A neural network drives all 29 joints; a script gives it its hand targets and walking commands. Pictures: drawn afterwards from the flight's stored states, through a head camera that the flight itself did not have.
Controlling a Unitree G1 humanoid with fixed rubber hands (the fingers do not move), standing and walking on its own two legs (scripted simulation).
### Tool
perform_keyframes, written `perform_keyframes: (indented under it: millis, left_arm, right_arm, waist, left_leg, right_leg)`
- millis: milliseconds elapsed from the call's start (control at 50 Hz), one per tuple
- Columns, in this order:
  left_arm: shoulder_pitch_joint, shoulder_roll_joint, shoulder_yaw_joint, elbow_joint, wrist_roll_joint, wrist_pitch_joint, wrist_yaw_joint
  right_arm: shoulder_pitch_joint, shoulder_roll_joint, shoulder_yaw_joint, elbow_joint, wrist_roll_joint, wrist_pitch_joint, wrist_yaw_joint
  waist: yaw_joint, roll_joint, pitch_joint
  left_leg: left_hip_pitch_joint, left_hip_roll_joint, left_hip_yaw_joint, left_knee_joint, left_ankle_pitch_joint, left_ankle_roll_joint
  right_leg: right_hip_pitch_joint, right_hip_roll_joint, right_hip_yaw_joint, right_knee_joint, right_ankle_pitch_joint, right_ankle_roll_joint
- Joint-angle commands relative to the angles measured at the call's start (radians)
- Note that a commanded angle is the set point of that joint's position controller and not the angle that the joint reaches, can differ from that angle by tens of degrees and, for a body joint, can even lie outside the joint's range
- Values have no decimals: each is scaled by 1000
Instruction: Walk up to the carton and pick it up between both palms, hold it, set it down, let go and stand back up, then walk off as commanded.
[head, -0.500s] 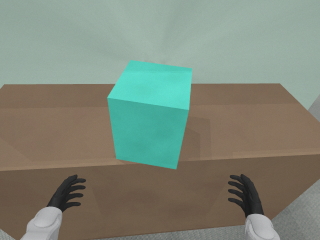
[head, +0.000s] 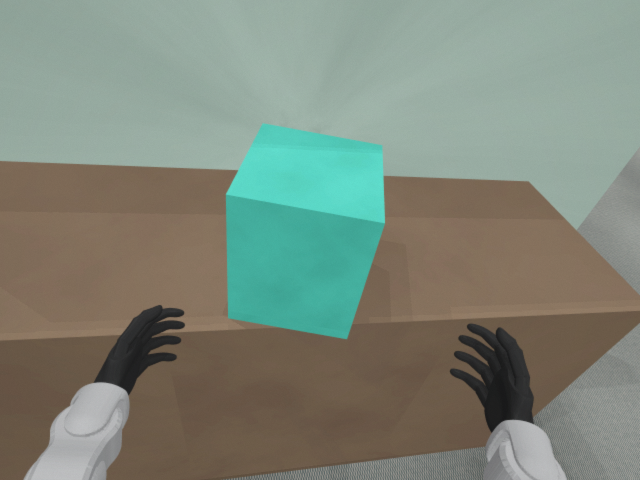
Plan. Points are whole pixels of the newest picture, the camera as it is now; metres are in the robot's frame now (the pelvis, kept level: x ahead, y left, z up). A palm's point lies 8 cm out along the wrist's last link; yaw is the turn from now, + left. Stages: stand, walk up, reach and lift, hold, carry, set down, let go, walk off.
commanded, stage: reach and lift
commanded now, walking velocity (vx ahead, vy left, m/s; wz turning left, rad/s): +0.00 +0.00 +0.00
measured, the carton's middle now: (305, 231) +0.48 +0.02 +0.06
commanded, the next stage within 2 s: none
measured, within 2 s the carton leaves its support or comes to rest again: neither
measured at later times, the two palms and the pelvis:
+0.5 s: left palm (154, 271) +0.31 +0.20 +0.12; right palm (478, 323) +0.27 -0.18 +0.11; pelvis +0.02 +0.00 +0.00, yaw -1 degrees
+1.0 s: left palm (158, 216) +0.37 +0.21 +0.15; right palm (463, 267) +0.35 -0.18 +0.13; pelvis +0.05 +0.00 +0.01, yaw -1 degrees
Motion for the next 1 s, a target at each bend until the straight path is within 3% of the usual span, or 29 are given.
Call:
perform_keyframes:
  millis: [0,60,80,120,140,160,180,200,220,240,280,300,360,380,400,440,480,520,560,580,620,680,700,720,760,780,860,940,980]
  left_arm:
    - [-247,89,48,-391,-29,-26,34]
    - [-330,80,43,-289,-55,-41,19]
    - [-328,60,34,-347,-73,-48,26]
    - [-319,70,45,-333,-86,-44,26]
    - [-373,72,27,-290,-130,-32,24]
    - [-347,62,39,-254,-140,-19,18]
    - [-389,59,31,-216,-137,-8,8]
    - [-439,106,65,-230,-163,-10,3]
    - [-459,107,39,-190,-185,-2,-4]
    - [-461,112,75,-132,-182,16,-9]
    - [-516,131,116,-97,-176,42,-19]
    - [-578,144,129,-71,-170,54,-23]
    - [-594,147,151,5,-166,82,-40]
    - [-565,155,179,-29,-175,97,-38]
    - [-588,137,177,0,-159,119,-41]
    - [-577,142,227,29,-104,142,-46]
    - [-604,139,202,-41,-104,159,-48]
    - [-636,153,211,-138,-112,173,-36]
    - [-603,116,217,-137,-92,179,-36]
    - [-596,145,249,-189,-102,182,-38]
    - [-590,142,223,-197,-93,194,-38]
    - [-643,148,242,-217,-99,199,-36]
    - [-645,156,236,-206,-104,203,-41]
    - [-687,177,257,-233,-98,199,-38]
    - [-735,166,243,-257,-94,206,-30]
    - [-738,177,244,-258,-101,220,-31]
    - [-773,162,260,-179,-89,244,-32]
    - [-956,212,248,-44,-86,270,-46]
    - [-986,197,233,26,-90,278,-47]
  right_arm:
    - [-219,-128,34,-160,41,-12,23]
    - [-340,-151,27,-136,41,1,39]
    - [-333,-136,12,-150,36,-1,46]
    - [-327,-151,-3,-129,29,10,50]
    - [-376,-153,-28,-118,22,19,47]
    - [-366,-141,-37,-102,22,29,41]
    - [-385,-148,-53,-64,17,36,37]
    - [-446,-149,-38,-105,18,52,29]
    - [-460,-147,-69,-64,1,62,19]
    - [-483,-123,-45,-69,14,64,7]
    - [-521,-100,-21,-56,12,81,-6]
    - [-561,-110,-38,-25,7,87,-15]
    - [-595,-89,-23,-23,0,87,-39]
    - [-604,-104,-8,-68,23,79,-44]
    - [-592,-93,-6,-26,23,80,-50]
    - [-587,-88,40,39,27,87,-50]
    - [-610,-121,-2,-13,15,83,-67]
    - [-661,-143,6,-79,48,64,-62]
    - [-607,-133,-2,-12,38,70,-59]
    - [-622,-162,18,-82,67,59,-65]
    - [-607,-133,37,-56,72,66,-64]
    - [-641,-170,16,-72,68,68,-62]
    - [-636,-175,3,-35,58,73,-69]
    - [-686,-190,12,-71,66,68,-68]
    - [-709,-183,-10,-20,69,81,-62]
    - [-736,-202,4,-30,93,78,-65]
    - [-769,-213,-10,47,99,83,-62]
    - [-945,-225,-47,150,77,101,-77]
    - [-1004,-211,-39,193,92,102,-84]
  waist:
    - [51,477,11]
    - [37,405,-35]
    - [41,378,-31]
    - [46,327,-57]
    - [29,250,-46]
    - [32,220,-32]
    - [5,202,-40]
    - [30,170,-48]
    - [-4,151,-24]
    - [25,126,-28]
    - [43,92,-43]
    - [34,109,-52]
    - [34,60,-73]
    - [55,64,-92]
    - [43,106,-84]
    - [66,126,-53]
    - [32,133,-91]
    - [38,155,-181]
    - [19,167,-153]
    - [40,173,-211]
    - [15,200,-210]
    - [-2,167,-244]
    - [-28,160,-249]
    - [-8,170,-285]
    - [-33,186,-305]
    - [-28,186,-331]
    - [-51,152,-312]
    - [-85,147,-285]
    - [-77,145,-260]
  left_leg:
    - [-207,185,-207,-424,-493,7]
    - [-384,216,-227,-463,-555,40]
    - [-343,203,-221,-455,-505,10]
    - [-234,198,-217,-440,-460,5]
    - [-180,172,-200,-411,-442,-5]
    - [-148,155,-170,-391,-357,-7]
    - [-105,158,-179,-394,-366,-2]
    - [-102,146,-165,-382,-340,1]
    - [-78,127,-138,-370,-334,-1]
    - [-57,117,-122,-365,-296,7]
    - [19,86,-90,-320,-189,7]
    - [25,87,-91,-307,-193,13]
    - [52,72,-65,-286,-160,23]
    - [54,66,-62,-282,-118,21]
    - [71,64,-59,-271,-89,21]
    - [79,54,-50,-263,-58,22]
    - [105,61,-66,-265,-28,8]
    - [93,54,-71,-245,79,-4]
    - [119,49,-70,-235,137,-15]
    - [122,36,-56,-212,221,-20]
    - [127,32,-61,-207,231,-31]
    - [131,36,-70,-194,316,-36]
    - [117,29,-71,-192,337,-38]
    - [128,27,-65,-181,372,-39]
    - [129,30,-71,-183,373,-50]
    - [123,27,-71,-163,428,-51]
    - [148,28,-64,-158,474,-56]
    - [76,22,-65,-191,308,-31]
    - [47,20,-66,-204,248,-22]
  right_leg:
    - [56,9,61,-37,-18,-1]
    - [230,31,64,4,60,9]
    - [179,22,71,-23,69,8]
    - [94,12,67,-44,37,-1]
    - [17,-8,78,-76,-7,-7]
    - [-14,-15,84,-103,-21,-17]
    - [-38,-13,85,-108,-24,-18]
    - [-65,-25,91,-125,-65,-15]
    - [-104,-35,94,-144,-97,-15]
    - [-107,-45,104,-163,-133,-18]
    - [-176,-70,129,-200,-160,-17]
    - [-188,-70,135,-198,-180,-20]
    - [-193,-85,145,-213,-204,-7]
    - [-187,-89,145,-205,-156,-5]
    - [-195,-97,144,-204,-114,-3]
    - [-184,-105,147,-209,-92,8]
    - [-160,-96,129,-195,-4,12]
    - [-116,-86,128,-165,139,11]
    - [-113,-86,129,-159,220,13]
    - [-96,-82,124,-143,319,26]
    - [-81,-88,130,-142,347,22]
    - [-72,-75,122,-125,459,24]
    - [-59,-77,128,-125,501,32]
    - [-55,-77,129,-116,524,37]
    - [-52,-65,121,-119,486,26]
    - [-52,-67,121,-101,550,31]
    - [-49,-47,98,-111,547,33]
    - [-44,-68,117,-125,506,42]
    - [-54,-69,113,-128,462,45]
